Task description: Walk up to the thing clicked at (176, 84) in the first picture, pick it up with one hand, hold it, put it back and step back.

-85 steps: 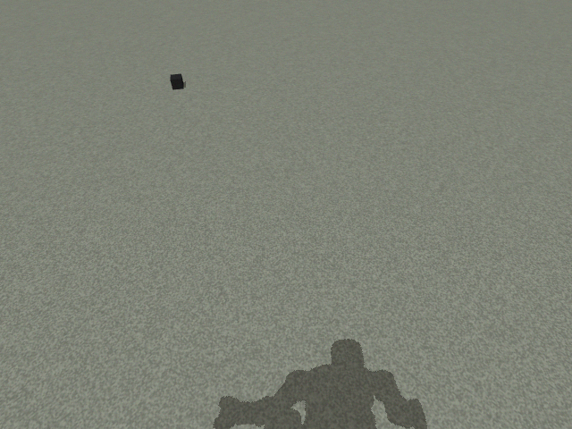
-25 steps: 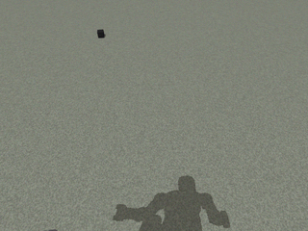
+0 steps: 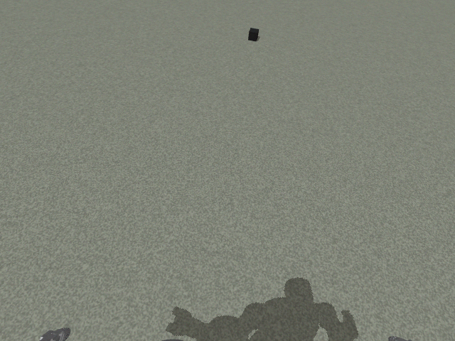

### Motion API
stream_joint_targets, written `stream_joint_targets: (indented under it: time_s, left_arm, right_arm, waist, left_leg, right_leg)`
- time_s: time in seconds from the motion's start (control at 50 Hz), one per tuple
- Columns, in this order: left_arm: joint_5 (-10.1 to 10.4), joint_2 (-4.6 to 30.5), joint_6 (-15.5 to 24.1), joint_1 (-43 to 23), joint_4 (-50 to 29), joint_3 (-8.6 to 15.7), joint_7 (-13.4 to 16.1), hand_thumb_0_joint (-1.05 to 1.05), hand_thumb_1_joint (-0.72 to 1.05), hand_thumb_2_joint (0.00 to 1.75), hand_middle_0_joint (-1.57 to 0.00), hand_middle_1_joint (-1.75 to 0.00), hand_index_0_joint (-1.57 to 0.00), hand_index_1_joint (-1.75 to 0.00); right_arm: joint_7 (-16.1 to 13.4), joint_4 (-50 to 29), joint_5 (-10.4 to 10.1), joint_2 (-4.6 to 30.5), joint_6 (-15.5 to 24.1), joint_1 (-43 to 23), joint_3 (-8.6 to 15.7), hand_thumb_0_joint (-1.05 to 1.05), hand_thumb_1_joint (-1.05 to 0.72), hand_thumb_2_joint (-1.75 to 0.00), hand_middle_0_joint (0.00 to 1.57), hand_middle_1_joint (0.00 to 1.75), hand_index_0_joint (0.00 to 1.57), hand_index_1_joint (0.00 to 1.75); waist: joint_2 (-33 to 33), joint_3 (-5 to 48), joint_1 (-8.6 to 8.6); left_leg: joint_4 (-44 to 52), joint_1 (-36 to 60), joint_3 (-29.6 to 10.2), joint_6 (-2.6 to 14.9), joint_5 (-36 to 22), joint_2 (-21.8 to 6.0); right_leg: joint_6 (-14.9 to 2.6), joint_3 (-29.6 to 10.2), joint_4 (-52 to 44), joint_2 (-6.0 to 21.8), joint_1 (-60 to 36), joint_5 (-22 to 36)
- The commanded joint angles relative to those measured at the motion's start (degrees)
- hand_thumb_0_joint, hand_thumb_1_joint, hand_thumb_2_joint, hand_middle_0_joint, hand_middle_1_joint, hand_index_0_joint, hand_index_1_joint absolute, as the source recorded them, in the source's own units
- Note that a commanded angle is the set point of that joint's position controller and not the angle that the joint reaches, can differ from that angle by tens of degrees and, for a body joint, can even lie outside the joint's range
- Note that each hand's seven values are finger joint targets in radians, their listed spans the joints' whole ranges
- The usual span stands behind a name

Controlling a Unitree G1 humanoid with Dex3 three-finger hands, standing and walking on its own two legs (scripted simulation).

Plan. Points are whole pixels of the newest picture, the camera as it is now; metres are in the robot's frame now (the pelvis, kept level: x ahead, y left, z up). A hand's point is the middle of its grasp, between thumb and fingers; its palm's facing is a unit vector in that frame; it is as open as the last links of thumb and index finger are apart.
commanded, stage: walk up
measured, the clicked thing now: (253, 34) +2.52 -0.16 -0.72
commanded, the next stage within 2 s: stand in 1.42 s
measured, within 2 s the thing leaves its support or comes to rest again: neither
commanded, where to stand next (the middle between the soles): +0.07 -0.01 m, yaw +19 degrees
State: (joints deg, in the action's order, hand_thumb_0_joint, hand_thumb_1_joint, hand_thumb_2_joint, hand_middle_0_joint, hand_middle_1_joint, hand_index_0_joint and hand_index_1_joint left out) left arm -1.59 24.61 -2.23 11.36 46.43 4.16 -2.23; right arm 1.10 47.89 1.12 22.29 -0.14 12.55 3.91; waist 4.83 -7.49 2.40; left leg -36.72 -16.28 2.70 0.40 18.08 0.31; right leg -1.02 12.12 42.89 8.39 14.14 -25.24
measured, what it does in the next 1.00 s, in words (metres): steps on the spot, turning left: right foot, then left foot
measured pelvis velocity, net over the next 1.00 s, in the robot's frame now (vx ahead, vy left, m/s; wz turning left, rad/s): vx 0.00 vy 0.00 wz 0.35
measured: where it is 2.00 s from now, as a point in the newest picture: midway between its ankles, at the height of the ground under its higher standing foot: outside the picture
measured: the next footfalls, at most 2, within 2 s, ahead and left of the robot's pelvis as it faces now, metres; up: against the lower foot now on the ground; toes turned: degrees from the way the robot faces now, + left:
right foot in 0.32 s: +0.06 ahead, -0.13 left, +0.00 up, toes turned +3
left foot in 0.66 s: +0.02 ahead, +0.14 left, +0.00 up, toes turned +15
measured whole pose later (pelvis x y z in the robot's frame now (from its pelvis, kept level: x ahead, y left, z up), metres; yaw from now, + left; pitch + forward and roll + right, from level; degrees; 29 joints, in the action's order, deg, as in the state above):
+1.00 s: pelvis +0.00 +0.00 +0.00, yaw +20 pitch -2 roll -2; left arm -0.7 21.0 0.0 12.0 52.7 1.3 -0.5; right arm -0.8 51.0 -0.6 21.8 0.4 10.6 1.1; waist -0.7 -5.9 0.6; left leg -40.6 -19.1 -5.3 -0.1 19.3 0.1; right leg 1.4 2.2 36.7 2.1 15.3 -18.8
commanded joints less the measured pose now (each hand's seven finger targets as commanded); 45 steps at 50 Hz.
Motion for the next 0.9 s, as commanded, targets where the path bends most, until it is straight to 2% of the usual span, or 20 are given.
stream_joint_targets:
  time_s: [0.0, 0.02, 0.08, 0.2, 0.28, 0.3, 0.32, 0.34, 0.36, 0.42, 0.44, 0.54, 0.62, 0.64, 0.66, 0.68, 0.7, 0.76, 0.82, 0.88]
  left_arm:
    - [0.43, 9.03, 0.16, 0.03, -6.46, 2.72, 1.05, 0.0, 0.9, 0.9, -0.2, -0.3, -0.2, -0.3]
    - [0.62, 10.89, 0.56, -1.29, -6.25, 2.82, 1.16, 0.0, 0.9, 0.9, -0.2, -0.3, -0.2, -0.3]
    - [1.1, 9.96, 0.84, 3.39, -3.43, 2.85, 0.93, 0.0, 0.9, 0.9, -0.2, -0.3, -0.2, -0.3]
    - [1.18, 8.96, 2.06, 3.98, -3.12, 2.8, 1.81, 0.0, 0.9, 0.9, -0.2, -0.3, -0.2, -0.3]
    - [1.03, 8.05, 3.71, 9.26, -0.69, 2.97, 2.94, 0.0, 0.9, 0.9, -0.2, -0.3, -0.2, -0.3]
    - [0.24, 10.73, 4.33, 10.46, -0.85, 3.52, 3.29, 0.0, 0.9, 0.9, -0.2, -0.3, -0.2, -0.3]
    - [-0.85, 16.29, 4.95, 10.78, -1.57, 4.61, 3.57, 0.0, 0.9, 0.9, -0.2, -0.3, -0.2, -0.3]
    - [-0.93, 18.34, 4.88, 5.75, -3.11, 5.04, 3.45, 0.0, 0.9, 0.9, -0.2, -0.3, -0.2, -0.3]
    - [-0.56, 20.04, 4.72, 0.62, -4.63, 5.2, 3.39, 0.0, 0.9, 0.9, -0.2, -0.3, -0.2, -0.3]
    - [-0.24, 13.39, 5.15, -1.25, -4.59, 3.5, 3.45, 0.0, 0.9, 0.9, -0.2, -0.3, -0.2, -0.3]
    - [-0.48, 13.18, 5.21, 0.41, -3.57, 3.57, 3.45, 0.0, 0.9, 0.9, -0.2, -0.3, -0.2, -0.3]
    - [-1.36, 14.19, 4.96, 4.07, -4.49, 4.41, 2.37, 0.0, 0.9, 0.9, -0.2, -0.3, -0.2, -0.3]
    - [0.52, 11.94, 3.22, 4.09, -4.89, 2.9, 1.96, 0.0, 0.9, 0.9, -0.2, -0.3, -0.2, -0.3]
    - [0.76, 8.1, 2.81, 5.88, -5.04, 1.74, 1.98, 0.0, 0.9, 0.9, -0.2, -0.3, -0.2, -0.3]
    - [1.43, 3.61, 2.37, 6.71, -5.87, 0.4, 1.91, 0.0, 0.9, 0.9, -0.2, -0.3, -0.2, -0.3]
    - [1.55, 8.26, 1.72, 3.53, -4.85, 1.72, 2.8, 0.0, 0.9, 0.9, -0.2, -0.3, -0.2, -0.3]
    - [1.43, 11.15, 1.73, 1.32, -3.99, 2.2, 3.01, 0.0, 0.9, 0.9, -0.2, -0.3, -0.2, -0.3]
    - [1.88, 9.86, 2.1, 5.12, -1.26, 2.04, 2.47, 0.0, 0.9, 0.9, -0.2, -0.3, -0.2, -0.3]
    - [1.63, 8.7, 2.65, 4.3, 0.25, 1.66, 2.64, 0.0, 0.9, 0.9, -0.2, -0.3, -0.2, -0.3]
    - [0.92, 8.56, 3.23, 5.07, 2.49, 1.36, 2.78, 0.0, 0.9, 0.9, -0.2, -0.3, -0.2, -0.3]
  right_arm:
    - [-2.39, -5.53, 0.4, 22.01, 2.56, 5.89, 5.44, 0.0, -0.9, -0.9, 0.2, 0.3, 0.2, 0.3]
    - [-2.71, -5.7, -0.05, 21.8, 2.68, 3.24, 5.57, 0.0, -0.9, -0.9, 0.2, 0.3, 0.2, 0.3]
    - [-3.4, -7.03, -0.25, 14.99, 2.95, 0.85, 3.07, 0.0, -0.9, -0.9, 0.2, 0.3, 0.2, 0.3]
    - [-2.55, -8.52, 0.41, 15.76, 1.69, 2.35, 3.45, 0.0, -0.9, -0.9, 0.2, 0.3, 0.2, 0.3]
    - [-1.89, -10.27, -0.26, 14.09, -0.31, -1.5, 3.02, 0.0, -0.9, -0.9, 0.2, 0.3, 0.2, 0.3]
    - [-1.89, -11.14, -1.02, 11.27, -0.6, -2.11, 2.2, 0.0, -0.9, -0.9, 0.2, 0.3, 0.2, 0.3]
    - [-1.96, -12.45, -1.56, 8.05, -0.64, -2.72, 1.27, 0.0, -0.9, -0.9, 0.2, 0.3, 0.2, 0.3]
    - [-2.68, -11.38, -0.74, 9.5, -1.19, -0.82, 1.86, 0.0, -0.9, -0.9, 0.2, 0.3, 0.2, 0.3]
    - [-3.07, -9.84, -0.58, 12.23, -1.38, 1.62, 2.75, 0.0, -0.9, -0.9, 0.2, 0.3, 0.2, 0.3]
    - [-1.34, -6.47, -0.82, 13.71, -1.05, 2.77, 3.76, 0.0, -0.9, -0.9, 0.2, 0.3, 0.2, 0.3]
    - [-0.91, -6.12, -0.75, 12.42, -1.03, 2.79, 3.44, 0.0, -0.9, -0.9, 0.2, 0.3, 0.2, 0.3]
    - [0.28, -6.4, -0.3, 10.57, 0.2, 0.37, 2.27, 0.0, -0.9, -0.9, 0.2, 0.3, 0.2, 0.3]
    - [-0.96, -2.42, 0.1, 10.52, 2.14, 5.7, 2.78, 0.0, -0.9, -0.9, 0.2, 0.3, 0.2, 0.3]
    - [-1.5, -2.12, 0.55, 12.62, 2.73, 7.39, 3.41, 0.0, -0.9, -0.9, 0.2, 0.3, 0.2, 0.3]
    - [-1.95, -3.67, 1.4, 16.98, 3.24, 5.17, 3.91, 0.0, -0.9, -0.9, 0.2, 0.3, 0.2, 0.3]
    - [-2.14, -4.46, 0.81, 20.25, 3.37, 3.77, 4.0, 0.0, -0.9, -0.9, 0.2, 0.3, 0.2, 0.3]
    - [-2.25, -3.66, 0.16, 20.49, 3.09, 1.4, 4.02, 0.0, -0.9, -0.9, 0.2, 0.3, 0.2, 0.3]
    - [-2.69, -3.77, -0.21, 14.28, 3.64, -1.57, 1.68, 0.0, -0.9, -0.9, 0.2, 0.3, 0.2, 0.3]
    - [-2.55, -2.33, -0.55, 14.51, 3.56, -0.35, 1.45, 0.0, -0.9, -0.9, 0.2, 0.3, 0.2, 0.3]
    - [-2.57, -2.56, -1.27, 13.52, 2.47, -2.49, 0.87, 0.0, -0.9, -0.9, 0.2, 0.3, 0.2, 0.3]
  waist:
    - [-15.19, 7.69, -3.18]
    - [-16.01, 5.38, -2.75]
    - [-14.26, 6.79, -0.84]
    - [-16.31, 8.66, -2.46]
    - [-13.38, 10.8, 0.64]
    - [-6.87, 11.29, 1.55]
    - [5.85, 9.06, 2.4]
    - [6.35, 7.36, 0.49]
    - [9.02, 5.82, -1.08]
    - [2.94, 0.62, -2.52]
    - [5.22, 0.78, -1.84]
    - [10.3, 5.61, 1.24]
    - [3.26, 9.53, -1.9]
    - [-4.88, 11.44, -2.65]
    - [-19.08, 10.44, -1.0]
    - [-14.2, 9.6, -2.65]
    - [-14.05, 5.83, -2.75]
    - [-14.06, 5.92, -0.31]
    - [-15.5, 9.1, -1.52]
    - [-13.38, 9.41, -0.18]
  left_leg:
    - [18.49, 8.92, -38.65, 16.86, -10.15, -22.35]
    - [18.8, 4.96, -39.45, 18.25, -10.08, -22.53]
    - [12.18, 6.0, -18.05, 11.61, -22.92, -11.65]
    - [8.43, 0.16, -18.11, 12.14, -27.88, -9.7]
    - [-1.98, -3.31, -16.52, 8.95, -24.18, -5.64]
    - [-8.13, -5.97, -15.11, 6.12, -17.32, -2.32]
    - [-19.12, -16.58, -11.44, 2.37, -3.54, 5.91]
    - [-26.49, -18.03, -10.31, 0.98, 17.13, 5.16]
    - [-32.13, -17.06, -12.22, 0.52, 18.34, 1.76]
    - [-30.16, -14.22, -10.18, -0.1, 8.54, 1.42]
    - [-27.69, -14.02, -9.15, -0.39, 6.55, 1.78]
    - [-7.9, -10.4, -3.03, -1.05, 9.04, 0.03]
    - [10.51, 6.12, 0.49, 0.0, -5.09, 3.75]
    - [12.67, 10.98, -7.75, 2.04, -7.05, -1.17]
    - [16.02, 12.82, -30.28, 6.63, -11.94, -14.61]
    - [17.5, 3.63, -37.85, 13.8, -4.06, -19.91]
    - [18.54, -3.75, -37.92, 16.71, -0.08, -20.26]
    - [11.51, 3.07, -21.47, 10.76, -16.6, -11.8]
    - [7.43, 3.6, -20.04, 10.53, -29.35, -11.91]
    - [3.77, -2.4, -15.2, 7.09, -22.66, -8.46]
  right_leg:
    - [0.75, -12.61, 19.78, -4.11, 17.51, -11.63]
    - [0.47, -14.93, 20.46, -2.76, 15.49, -10.77]
    - [0.14, -14.08, 14.81, -2.63, 13.78, -3.66]
    - [0.99, -10.06, 5.38, -6.14, 4.9, -1.7]
    - [-0.36, -7.44, -13.37, -9.26, -5.47, 9.39]
    - [-2.06, -14.03, -18.52, -4.74, -7.71, 10.23]
    - [-6.0, -32.25, -23.2, 8.31, -10.18, 13.75]
    - [-13.59, -41.02, -26.42, 19.07, -4.35, 13.92]
    - [-18.7, -47.74, -28.34, 22.9, -0.09, 12.39]
    - [-11.37, -22.75, -23.37, 8.92, 2.8, 12.92]
    - [-9.78, -19.87, -22.68, 6.66, 2.33, 11.78]
    - [-10.44, -15.67, -19.12, 6.22, -6.66, 11.46]
    - [-7.06, -10.79, -2.63, 4.4, -0.26, 22.04]
    - [-4.18, -9.3, 7.04, 2.73, 4.46, 14.67]
    - [0.01, -7.9, 13.92, -4.29, 16.14, -6.32]
    - [-0.12, -14.24, 13.2, -3.97, 12.47, -11.21]
    - [-0.32, -15.21, 14.29, -2.65, 9.42, -11.55]
    - [-0.65, -14.98, 8.55, -2.37, 11.09, -4.13]
    - [-0.09, -11.95, -0.94, -4.39, 4.52, -2.49]
    - [-1.09, -10.15, -13.74, -6.48, -5.06, 10.23]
